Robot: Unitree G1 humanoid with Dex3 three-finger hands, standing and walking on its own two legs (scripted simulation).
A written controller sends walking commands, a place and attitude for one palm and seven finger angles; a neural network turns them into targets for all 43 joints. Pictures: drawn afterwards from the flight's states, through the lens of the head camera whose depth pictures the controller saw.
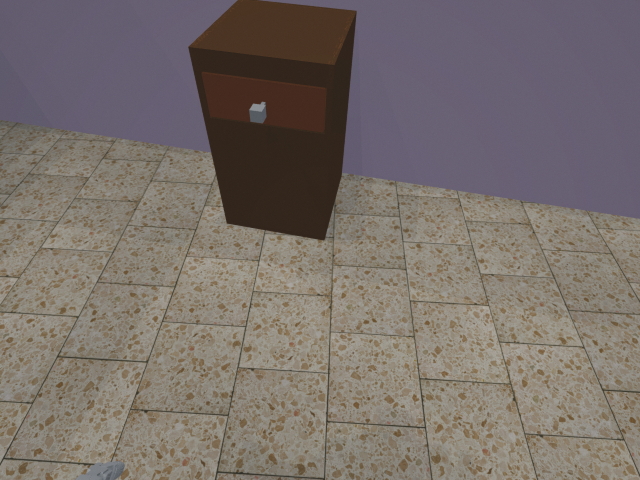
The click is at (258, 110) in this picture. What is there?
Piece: drawer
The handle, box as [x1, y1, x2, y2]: [249, 102, 266, 122]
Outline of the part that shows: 265,102 261,102 260,104 253,104 249,109 250,121 262,122 266,116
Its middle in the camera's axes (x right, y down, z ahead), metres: -0.19 -0.40 +1.20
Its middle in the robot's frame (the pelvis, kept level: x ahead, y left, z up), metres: +1.14 +0.24 -0.16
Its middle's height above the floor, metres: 0.60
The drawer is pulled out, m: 0.00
